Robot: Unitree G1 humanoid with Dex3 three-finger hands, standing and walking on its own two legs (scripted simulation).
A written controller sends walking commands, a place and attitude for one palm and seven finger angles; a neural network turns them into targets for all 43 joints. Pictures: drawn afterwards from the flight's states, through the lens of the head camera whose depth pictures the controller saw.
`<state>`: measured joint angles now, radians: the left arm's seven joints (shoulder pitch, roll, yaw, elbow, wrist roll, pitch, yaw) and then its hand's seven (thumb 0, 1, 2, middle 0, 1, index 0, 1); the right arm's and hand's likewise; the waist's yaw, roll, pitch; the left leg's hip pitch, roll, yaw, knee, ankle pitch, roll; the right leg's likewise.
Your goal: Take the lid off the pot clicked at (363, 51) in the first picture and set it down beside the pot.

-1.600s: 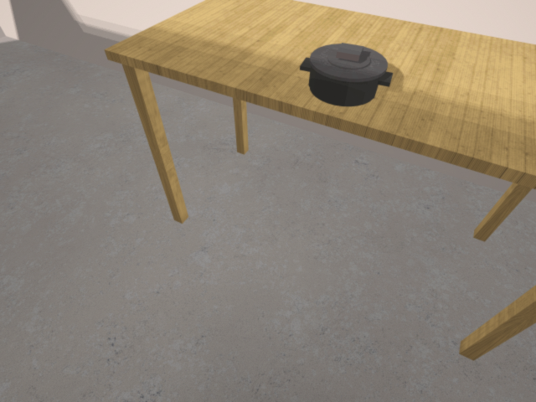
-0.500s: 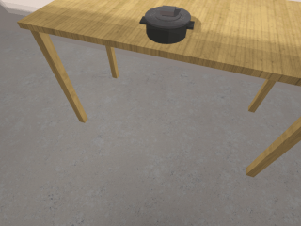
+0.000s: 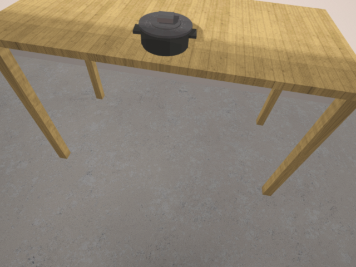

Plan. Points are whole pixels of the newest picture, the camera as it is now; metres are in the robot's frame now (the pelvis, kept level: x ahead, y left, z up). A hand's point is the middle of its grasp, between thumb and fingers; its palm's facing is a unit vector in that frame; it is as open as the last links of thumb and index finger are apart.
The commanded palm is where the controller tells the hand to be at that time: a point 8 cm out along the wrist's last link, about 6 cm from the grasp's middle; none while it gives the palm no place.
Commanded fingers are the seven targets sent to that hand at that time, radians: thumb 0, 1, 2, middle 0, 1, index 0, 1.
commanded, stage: take the last steps up to it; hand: left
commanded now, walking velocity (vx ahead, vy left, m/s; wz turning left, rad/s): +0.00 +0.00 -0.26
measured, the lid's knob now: (165, 17) +0.82 +0.11 +0.16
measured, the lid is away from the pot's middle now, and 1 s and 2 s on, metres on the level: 0.00 0.00 0.00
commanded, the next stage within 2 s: come to a stop and stand still in 0.96 s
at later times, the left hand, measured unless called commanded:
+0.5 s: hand out of the picture +0.07 +0.18 -0.16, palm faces -0.03 -0.98 -0.20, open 7.3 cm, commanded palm none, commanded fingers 0.00 0.90 0.90 -0.20 -0.30 -0.20 -0.30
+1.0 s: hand (113, 194) +0.32 +0.21 -0.15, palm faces -0.07 -0.97 -0.22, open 7.3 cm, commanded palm none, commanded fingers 0.00 0.90 0.90 -0.20 -0.30 -0.20 -0.30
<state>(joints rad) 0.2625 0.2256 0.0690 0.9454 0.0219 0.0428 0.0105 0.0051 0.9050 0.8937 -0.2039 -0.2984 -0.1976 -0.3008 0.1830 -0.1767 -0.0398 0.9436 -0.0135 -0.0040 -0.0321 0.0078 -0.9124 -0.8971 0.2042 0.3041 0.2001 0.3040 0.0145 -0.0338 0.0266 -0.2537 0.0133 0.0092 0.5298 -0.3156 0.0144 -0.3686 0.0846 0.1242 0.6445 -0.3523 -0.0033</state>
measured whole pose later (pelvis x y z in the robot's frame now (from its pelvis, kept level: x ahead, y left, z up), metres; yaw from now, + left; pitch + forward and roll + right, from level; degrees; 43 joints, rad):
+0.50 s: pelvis +0.06 +0.00 +0.01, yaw -4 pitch +0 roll +0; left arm 0.36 0.15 0.04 1.04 0.03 -0.05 0.01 0.00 0.92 0.89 -0.20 -0.30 -0.20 -0.30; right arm 0.36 -0.20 -0.06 1.07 -0.03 0.01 0.02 0.01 -0.91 -0.90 0.20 0.30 0.20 0.30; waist -0.02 0.02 0.01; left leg -0.49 0.09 0.08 0.92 -0.32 -0.01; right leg -0.10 -0.02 -0.06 0.39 -0.29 -0.01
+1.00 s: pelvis +0.24 +0.04 +0.01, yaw -6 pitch +0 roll +2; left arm 0.22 0.16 0.06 0.97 0.03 -0.02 -0.01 0.01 0.93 0.89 -0.20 -0.30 -0.19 -0.30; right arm 0.35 -0.12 -0.04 1.08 -0.02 -0.05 -0.01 0.01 -0.92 -0.90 0.21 0.30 0.20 0.30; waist -0.02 0.00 0.02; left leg -0.11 -0.01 0.16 0.39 -0.28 0.03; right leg -0.47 -0.09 -0.09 0.71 -0.25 0.00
